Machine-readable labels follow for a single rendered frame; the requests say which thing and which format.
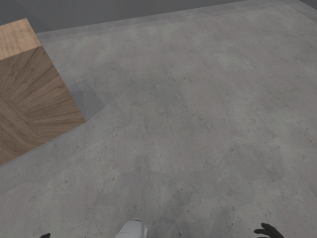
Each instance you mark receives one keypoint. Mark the right robot hand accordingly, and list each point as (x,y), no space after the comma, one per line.
(269,231)

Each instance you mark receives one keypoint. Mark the robot left thigh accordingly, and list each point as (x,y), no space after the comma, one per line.
(133,229)

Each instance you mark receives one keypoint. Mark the pedestal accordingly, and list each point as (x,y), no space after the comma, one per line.
(35,104)

